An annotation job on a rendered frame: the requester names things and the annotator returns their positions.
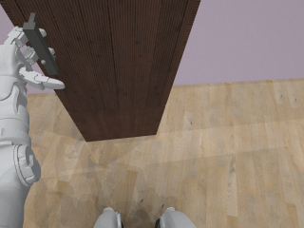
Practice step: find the handle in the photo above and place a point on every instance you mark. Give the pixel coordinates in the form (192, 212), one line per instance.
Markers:
(39, 44)

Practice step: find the right robot shin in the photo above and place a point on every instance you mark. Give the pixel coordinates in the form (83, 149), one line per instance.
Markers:
(169, 209)

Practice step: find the left robot forearm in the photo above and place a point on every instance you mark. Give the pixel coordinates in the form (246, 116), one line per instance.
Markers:
(14, 117)

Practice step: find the robot left upper arm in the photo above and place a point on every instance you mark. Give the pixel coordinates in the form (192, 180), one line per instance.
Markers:
(19, 170)

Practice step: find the left robot hand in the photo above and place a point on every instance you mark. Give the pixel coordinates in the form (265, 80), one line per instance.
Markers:
(13, 61)

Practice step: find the right robot thigh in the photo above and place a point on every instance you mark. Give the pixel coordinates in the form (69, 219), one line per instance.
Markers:
(175, 219)

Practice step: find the cupboard door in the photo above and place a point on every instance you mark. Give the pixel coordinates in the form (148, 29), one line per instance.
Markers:
(111, 54)

